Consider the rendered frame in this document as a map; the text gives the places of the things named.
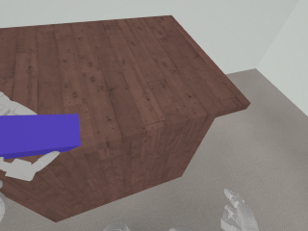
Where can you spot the sponge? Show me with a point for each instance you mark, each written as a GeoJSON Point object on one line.
{"type": "Point", "coordinates": [32, 135]}

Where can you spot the robot right hand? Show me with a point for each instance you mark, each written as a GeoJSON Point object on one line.
{"type": "Point", "coordinates": [241, 219]}

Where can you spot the table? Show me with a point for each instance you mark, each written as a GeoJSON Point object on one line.
{"type": "Point", "coordinates": [145, 94]}

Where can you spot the robot left hand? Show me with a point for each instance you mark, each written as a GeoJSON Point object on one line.
{"type": "Point", "coordinates": [20, 169]}

